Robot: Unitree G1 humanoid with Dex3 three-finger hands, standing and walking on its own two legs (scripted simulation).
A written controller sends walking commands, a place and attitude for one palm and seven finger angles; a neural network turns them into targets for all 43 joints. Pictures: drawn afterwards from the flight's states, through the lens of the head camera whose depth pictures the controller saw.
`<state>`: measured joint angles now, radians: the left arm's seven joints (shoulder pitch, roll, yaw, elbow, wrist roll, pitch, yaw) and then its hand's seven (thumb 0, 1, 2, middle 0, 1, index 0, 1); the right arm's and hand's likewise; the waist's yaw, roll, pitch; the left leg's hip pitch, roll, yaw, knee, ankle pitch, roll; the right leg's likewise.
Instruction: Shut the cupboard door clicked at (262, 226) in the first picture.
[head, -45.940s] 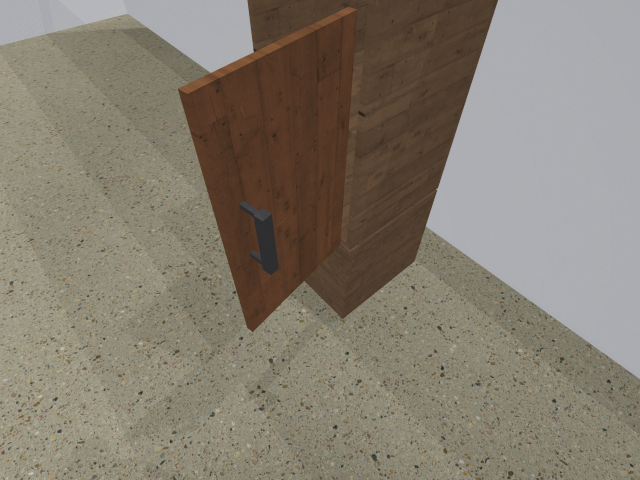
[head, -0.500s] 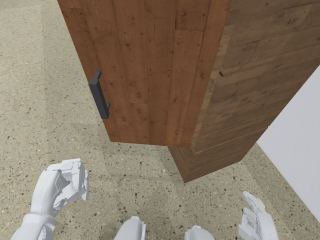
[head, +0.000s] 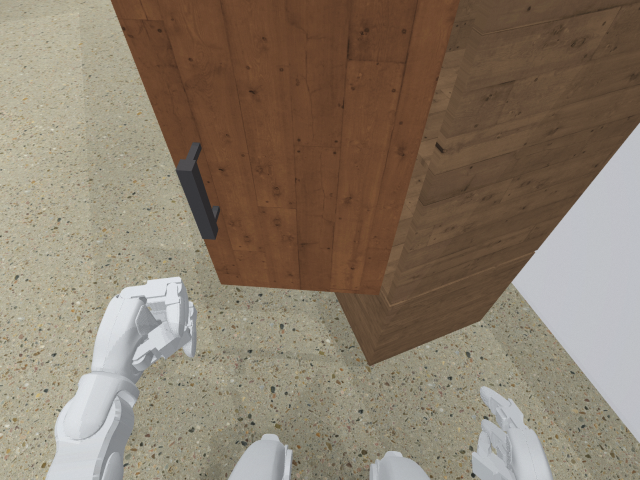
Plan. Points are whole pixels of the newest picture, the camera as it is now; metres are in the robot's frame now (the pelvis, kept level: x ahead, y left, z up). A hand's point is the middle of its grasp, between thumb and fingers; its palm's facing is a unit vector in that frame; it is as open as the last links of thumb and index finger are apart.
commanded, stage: bring the fist close to the handle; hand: left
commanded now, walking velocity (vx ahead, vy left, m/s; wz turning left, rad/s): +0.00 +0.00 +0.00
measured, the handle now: (202, 193) +0.48 +0.20 +0.06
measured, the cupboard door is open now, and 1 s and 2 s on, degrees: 64 64 50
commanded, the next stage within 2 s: push the door shut along its arc in 1.02 s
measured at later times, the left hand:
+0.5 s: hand (214, 264) +0.36 +0.16 +0.06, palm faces -0.05 -1.00 -0.03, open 3.1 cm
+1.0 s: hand (209, 247) +0.39 +0.17 +0.06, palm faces -0.02 -1.00 -0.02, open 3.1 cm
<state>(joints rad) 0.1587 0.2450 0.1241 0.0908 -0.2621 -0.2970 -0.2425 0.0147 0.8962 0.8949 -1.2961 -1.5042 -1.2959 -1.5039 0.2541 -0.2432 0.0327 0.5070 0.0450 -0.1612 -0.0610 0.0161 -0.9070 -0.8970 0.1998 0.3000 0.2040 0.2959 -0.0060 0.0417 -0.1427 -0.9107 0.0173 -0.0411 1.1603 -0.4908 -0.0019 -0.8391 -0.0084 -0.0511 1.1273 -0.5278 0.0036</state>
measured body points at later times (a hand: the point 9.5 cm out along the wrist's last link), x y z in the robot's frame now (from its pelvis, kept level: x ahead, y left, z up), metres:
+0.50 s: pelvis +0.00 +0.00 +0.00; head +0.07 -0.01 +0.45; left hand +0.36 +0.21 +0.07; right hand +0.13 -0.26 -0.10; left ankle +0.04 +0.12 -0.65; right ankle +0.02 -0.13 -0.65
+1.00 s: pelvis +0.00 +0.00 +0.00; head +0.08 +0.00 +0.45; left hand +0.38 +0.22 +0.06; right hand +0.10 -0.27 -0.11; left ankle +0.04 +0.12 -0.65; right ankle +0.02 -0.13 -0.65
